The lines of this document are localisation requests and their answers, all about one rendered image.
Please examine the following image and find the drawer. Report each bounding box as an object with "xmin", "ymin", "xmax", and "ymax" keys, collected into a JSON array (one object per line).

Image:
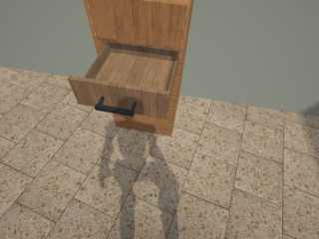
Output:
[{"xmin": 68, "ymin": 41, "xmax": 179, "ymax": 119}]

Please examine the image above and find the cabinet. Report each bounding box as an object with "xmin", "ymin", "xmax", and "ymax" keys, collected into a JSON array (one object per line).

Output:
[{"xmin": 83, "ymin": 0, "xmax": 194, "ymax": 136}]

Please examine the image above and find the handle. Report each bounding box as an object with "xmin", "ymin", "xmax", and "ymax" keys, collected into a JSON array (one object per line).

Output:
[{"xmin": 95, "ymin": 96, "xmax": 137, "ymax": 117}]

